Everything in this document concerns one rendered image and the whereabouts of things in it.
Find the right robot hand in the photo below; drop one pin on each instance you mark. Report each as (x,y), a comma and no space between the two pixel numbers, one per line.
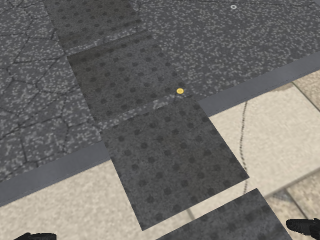
(308,227)

